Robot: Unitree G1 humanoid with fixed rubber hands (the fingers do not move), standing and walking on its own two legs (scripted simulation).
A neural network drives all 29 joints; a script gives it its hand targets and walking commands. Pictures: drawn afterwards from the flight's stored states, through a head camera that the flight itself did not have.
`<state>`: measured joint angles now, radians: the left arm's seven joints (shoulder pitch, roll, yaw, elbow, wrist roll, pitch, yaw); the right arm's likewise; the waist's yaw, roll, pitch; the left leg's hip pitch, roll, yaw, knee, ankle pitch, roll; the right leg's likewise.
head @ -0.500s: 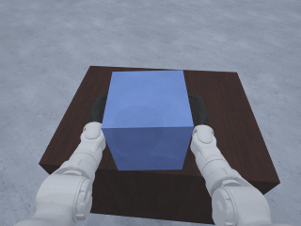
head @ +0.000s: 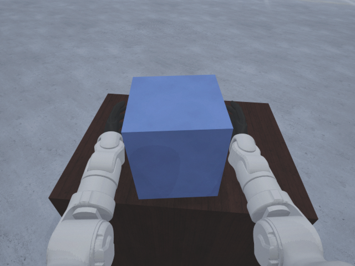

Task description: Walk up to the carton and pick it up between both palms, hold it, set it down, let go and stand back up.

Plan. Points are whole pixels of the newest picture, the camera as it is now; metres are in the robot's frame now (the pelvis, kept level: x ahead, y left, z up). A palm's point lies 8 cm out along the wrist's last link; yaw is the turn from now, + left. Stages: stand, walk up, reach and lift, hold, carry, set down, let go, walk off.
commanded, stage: reach and lift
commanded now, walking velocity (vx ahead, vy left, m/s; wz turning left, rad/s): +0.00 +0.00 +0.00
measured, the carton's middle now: (176, 137) +0.41 -0.03 +0.10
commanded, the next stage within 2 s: hold in 1.50 s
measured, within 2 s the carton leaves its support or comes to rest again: neither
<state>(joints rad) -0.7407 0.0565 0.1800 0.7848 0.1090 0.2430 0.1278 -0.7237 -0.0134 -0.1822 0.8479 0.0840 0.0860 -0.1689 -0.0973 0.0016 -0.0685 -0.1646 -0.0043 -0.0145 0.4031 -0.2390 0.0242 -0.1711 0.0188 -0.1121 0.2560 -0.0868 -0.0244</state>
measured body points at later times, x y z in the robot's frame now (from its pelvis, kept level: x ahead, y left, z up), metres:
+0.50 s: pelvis -0.01 -0.01 +0.00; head -0.04 +0.01 +0.45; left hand +0.39 +0.13 +0.17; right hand +0.38 -0.17 +0.16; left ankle -0.02 +0.10 -0.75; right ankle +0.03 -0.11 -0.75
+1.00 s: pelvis -0.01 -0.01 +0.00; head -0.04 +0.01 +0.45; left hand +0.39 +0.12 +0.18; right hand +0.37 -0.17 +0.16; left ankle -0.02 +0.10 -0.75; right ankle +0.03 -0.11 -0.75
